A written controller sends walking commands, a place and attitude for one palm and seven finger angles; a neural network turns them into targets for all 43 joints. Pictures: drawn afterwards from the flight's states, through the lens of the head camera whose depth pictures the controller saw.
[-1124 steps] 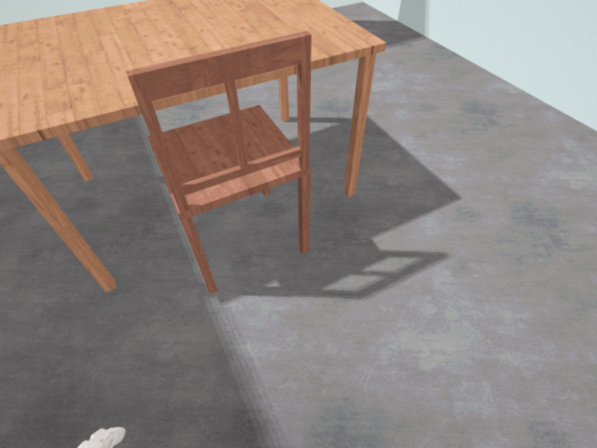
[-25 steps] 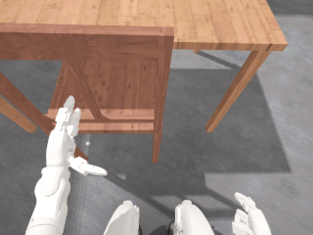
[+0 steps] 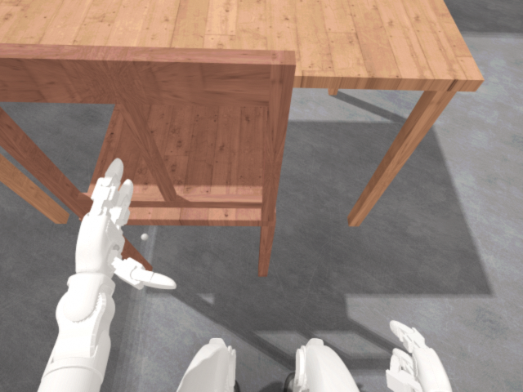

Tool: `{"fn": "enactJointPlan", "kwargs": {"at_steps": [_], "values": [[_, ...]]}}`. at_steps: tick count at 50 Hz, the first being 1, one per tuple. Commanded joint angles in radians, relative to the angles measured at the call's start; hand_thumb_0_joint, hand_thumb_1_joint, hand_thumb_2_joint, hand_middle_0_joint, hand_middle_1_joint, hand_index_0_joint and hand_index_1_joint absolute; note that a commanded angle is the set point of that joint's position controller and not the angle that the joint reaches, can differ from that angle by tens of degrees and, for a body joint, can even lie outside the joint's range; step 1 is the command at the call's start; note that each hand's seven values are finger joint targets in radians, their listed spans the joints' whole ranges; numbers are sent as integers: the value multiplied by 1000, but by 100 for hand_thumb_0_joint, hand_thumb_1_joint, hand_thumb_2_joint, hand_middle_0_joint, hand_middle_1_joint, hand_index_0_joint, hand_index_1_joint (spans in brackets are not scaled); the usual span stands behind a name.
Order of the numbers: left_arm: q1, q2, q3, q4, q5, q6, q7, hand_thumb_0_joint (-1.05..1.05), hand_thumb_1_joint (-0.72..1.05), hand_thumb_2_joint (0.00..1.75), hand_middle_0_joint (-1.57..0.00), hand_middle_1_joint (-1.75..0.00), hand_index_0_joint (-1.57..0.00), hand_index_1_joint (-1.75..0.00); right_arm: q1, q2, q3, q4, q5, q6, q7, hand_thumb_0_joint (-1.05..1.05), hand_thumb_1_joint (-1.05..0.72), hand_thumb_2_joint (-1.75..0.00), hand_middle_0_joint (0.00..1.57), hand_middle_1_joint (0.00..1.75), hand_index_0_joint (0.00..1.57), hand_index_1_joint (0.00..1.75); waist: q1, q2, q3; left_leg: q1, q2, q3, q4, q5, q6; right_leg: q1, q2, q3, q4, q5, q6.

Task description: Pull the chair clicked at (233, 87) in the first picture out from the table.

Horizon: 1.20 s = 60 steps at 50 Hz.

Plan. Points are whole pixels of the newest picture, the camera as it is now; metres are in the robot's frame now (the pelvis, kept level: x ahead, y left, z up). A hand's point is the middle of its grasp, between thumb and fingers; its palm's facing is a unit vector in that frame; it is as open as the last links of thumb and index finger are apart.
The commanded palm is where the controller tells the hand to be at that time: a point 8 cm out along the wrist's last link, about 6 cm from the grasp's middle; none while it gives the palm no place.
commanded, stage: aim the fingers beside a spindle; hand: left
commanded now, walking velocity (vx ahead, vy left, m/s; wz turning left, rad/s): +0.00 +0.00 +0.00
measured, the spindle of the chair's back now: (153, 158) +0.47 +0.20 +0.02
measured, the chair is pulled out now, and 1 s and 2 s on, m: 0.00 0.00 0.00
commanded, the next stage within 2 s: push the fingers through the gap in 1.36 s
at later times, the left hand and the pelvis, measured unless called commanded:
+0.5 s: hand (160, 244) +0.32 +0.16 +0.01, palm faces -0.01 -1.00 -0.03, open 16.9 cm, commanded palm +0.31 +0.23 +0.02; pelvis +0.00 +0.00 +0.00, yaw +0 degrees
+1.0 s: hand (153, 234) +0.34 +0.17 +0.02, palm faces +0.04 -1.00 -0.08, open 16.9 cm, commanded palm +0.31 +0.22 +0.02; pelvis +0.00 +0.00 +0.00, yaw +0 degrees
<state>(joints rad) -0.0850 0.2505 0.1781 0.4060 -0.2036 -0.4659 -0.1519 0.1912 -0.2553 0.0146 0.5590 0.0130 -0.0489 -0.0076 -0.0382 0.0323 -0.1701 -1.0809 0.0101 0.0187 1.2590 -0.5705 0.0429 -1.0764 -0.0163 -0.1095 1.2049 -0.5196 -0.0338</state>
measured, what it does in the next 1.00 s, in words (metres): stands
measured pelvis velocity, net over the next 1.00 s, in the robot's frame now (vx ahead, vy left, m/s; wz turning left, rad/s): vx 0.00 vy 0.00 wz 0.00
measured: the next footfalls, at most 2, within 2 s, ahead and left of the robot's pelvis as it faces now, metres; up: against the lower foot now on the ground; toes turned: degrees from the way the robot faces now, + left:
none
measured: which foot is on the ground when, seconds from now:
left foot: down 0.00-1.00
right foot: down 0.00-1.00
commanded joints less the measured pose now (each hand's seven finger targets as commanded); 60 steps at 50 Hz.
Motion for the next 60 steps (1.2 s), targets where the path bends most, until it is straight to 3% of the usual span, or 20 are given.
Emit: {"fn": "enactJointPlan", "kwargs": {"at_steps": [1,4,6,11,14,17,22,27,31,36,37,40,41,44,48,51,54,55,57,60], "values": [[-152,61,-19,-168,-15,-38,-34,0,-50,30,-6,-8,-6,-8,22,-154,-63,-126,8,-45,-14,0,-90,-90,20,30,20,30,-33,-18,-320,184,-7,-71,-167,274,-19,221,16,70,-144,214,7],[-193,159,58,-331,-17,-89,-10,0,-50,30,-6,-8,-6,-8,22,-145,-65,-134,0,-54,-20,0,-90,-90,20,30,20,30,5,52,-438,259,-6,-69,-172,348,-23,280,15,83,-135,264,4],[-198,195,85,-396,-8,-116,28,0,-50,30,-6,-8,-6,-8,24,-139,-63,-126,-8,-58,-21,0,-90,-90,20,30,20,30,10,82,-466,301,-2,-78,-172,407,-28,271,17,78,-118,290,4],[-124,153,86,-195,17,-85,57,0,-50,30,-6,-8,-6,-8,26,-136,-57,-97,-10,-43,-14,0,-90,-90,20,30,20,30,-14,1,-329,197,-4,-72,-175,313,-25,240,22,72,-136,232,9],[-110,64,5,-80,12,-35,11,0,-50,30,-6,-8,-6,-8,24,-146,-56,-104,1,-35,-7,0,-90,-90,20,30,20,30,-28,-8,-259,151,-11,-66,-180,232,-25,205,20,69,-152,176,8],[-121,61,-6,-106,-14,-21,-31,0,-50,30,-6,-8,-6,-8,29,-154,-61,-123,9,-37,-11,0,-90,-90,20,30,20,30,-26,-40,-321,156,-11,-62,-172,254,-17,250,17,79,-157,210,9],[-206,166,53,-399,-16,-104,12,0,-50,30,-6,-8,-6,-8,34,-144,-67,-129,-4,-54,-18,0,-90,-90,20,30,20,30,4,94,-486,337,2,-82,-175,445,-31,267,16,75,-123,318,4],[-126,178,110,-249,16,-105,75,0,-50,30,-6,-8,-6,-8,32,-132,-59,-96,-12,-44,-13,0,-90,-90,20,30,20,30,-3,4,-355,214,-4,-72,-172,361,-27,263,21,74,-126,278,9],[-83,70,14,-64,19,-41,21,0,-50,30,-6,-8,-6,-8,25,-144,-57,-108,0,-30,-5,0,-90,-90,20,30,20,30,-25,-26,-251,134,-13,-59,-176,247,-22,222,19,74,-152,200,8],[-210,74,-27,-226,-14,-54,-34,0,-50,30,-6,-8,-6,-8,27,-148,-62,-134,5,-40,-16,0,-90,-90,20,30,20,30,-35,8,-384,208,-8,-64,-157,315,-15,262,15,85,-140,268,9],[-223,126,19,-310,-18,-76,-25,0,-50,30,-6,-8,-6,-8,32,-148,-67,-130,3,-46,-20,0,-90,-90,20,30,20,30,-10,50,-452,263,-4,-70,-161,374,-20,282,14,86,-132,303,6],[-159,139,27,-439,-14,-116,22,0,-50,30,-6,-8,-6,-8,36,-133,-65,-128,-7,-60,-17,0,-90,-90,20,30,20,30,10,112,-510,386,3,-82,-176,506,-35,279,16,72,-123,355,4],[-149,166,53,-428,-8,-118,44,0,-50,30,-6,-8,-6,-8,39,-135,-64,-119,-10,-59,-17,0,-90,-90,20,30,20,30,5,94,-487,371,4,-86,-175,511,-35,269,18,70,-121,353,4],[-76,122,53,-253,15,-86,73,0,-50,30,-6,-8,-6,-8,30,-131,-60,-101,-11,-44,-8,0,-90,-90,20,30,20,30,-15,4,-334,237,-1,-74,-175,382,-29,245,19,64,-132,291,12],[-83,85,33,-41,23,-27,35,0,-50,30,-6,-8,-6,-8,20,-146,-56,-106,1,-22,-3,0,-90,-90,20,30,20,30,-26,-73,-218,91,-19,-52,-164,204,-21,221,17,82,-160,169,13],[-157,86,17,-114,1,-36,-9,0,-50,30,-6,-8,-6,-8,20,-148,-58,-130,6,-28,-11,0,-90,-90,20,30,20,30,-24,-30,-298,123,-18,-50,-159,231,-15,257,15,96,-157,200,9],[-161,139,40,-379,-24,-99,-18,0,-50,30,-6,-8,-6,-8,24,-135,-65,-149,1,-48,-15,0,-90,-90,20,30,20,30,19,86,-520,299,-11,-55,-167,421,-21,347,13,97,-133,356,4],[-144,146,37,-431,-29,-111,-11,0,-50,30,-6,-8,-6,-8,27,-130,-64,-150,0,-54,-15,0,-90,-90,20,30,20,30,21,107,-530,341,-8,-58,-172,467,-24,353,15,95,-136,382,4],[-138,150,32,-471,-22,-124,14,0,-50,30,-6,-8,-6,-8,33,-129,-63,-130,-6,-61,-17,0,-90,-90,20,30,20,30,7,120,-518,376,0,-71,-172,512,-28,312,16,84,-130,387,6],[-85,111,26,-291,1,-90,43,0,-50,30,-6,-8,-6,-8,33,-132,-60,-97,-6,-54,-14,0,-90,-90,20,30,20,30,-30,0,-339,247,1,-74,-169,386,-24,248,20,68,-139,303,14]]}}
